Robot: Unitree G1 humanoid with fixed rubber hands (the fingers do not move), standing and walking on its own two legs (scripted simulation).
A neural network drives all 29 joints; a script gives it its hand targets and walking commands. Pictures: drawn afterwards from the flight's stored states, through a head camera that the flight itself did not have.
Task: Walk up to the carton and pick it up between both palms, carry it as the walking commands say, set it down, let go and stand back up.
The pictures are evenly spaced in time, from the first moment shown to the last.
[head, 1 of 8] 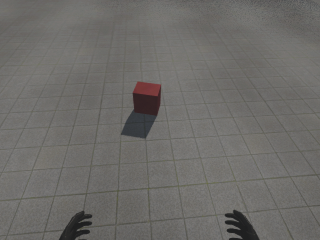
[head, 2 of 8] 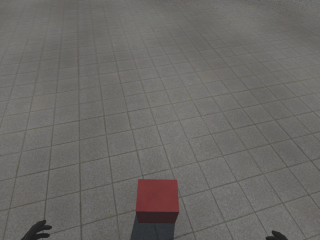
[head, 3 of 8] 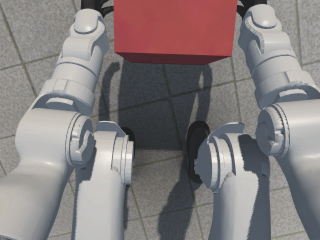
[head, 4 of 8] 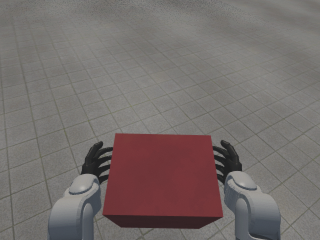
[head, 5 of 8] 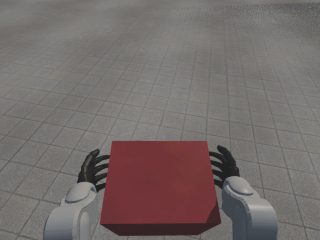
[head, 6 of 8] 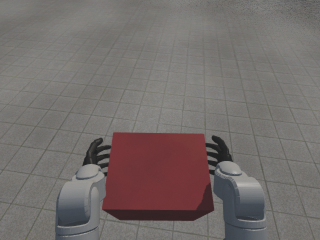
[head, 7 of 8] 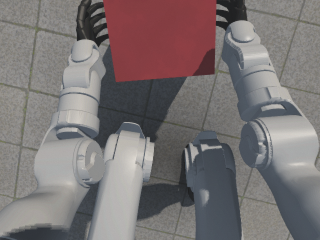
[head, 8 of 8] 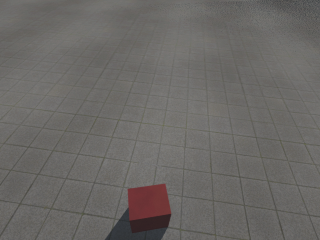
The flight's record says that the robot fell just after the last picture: no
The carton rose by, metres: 0.68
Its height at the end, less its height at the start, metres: +0.00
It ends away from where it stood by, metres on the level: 2.08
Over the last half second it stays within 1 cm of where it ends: yes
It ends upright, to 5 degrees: yes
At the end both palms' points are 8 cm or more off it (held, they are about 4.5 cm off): yes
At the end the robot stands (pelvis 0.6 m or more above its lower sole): yes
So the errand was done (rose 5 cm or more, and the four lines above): yes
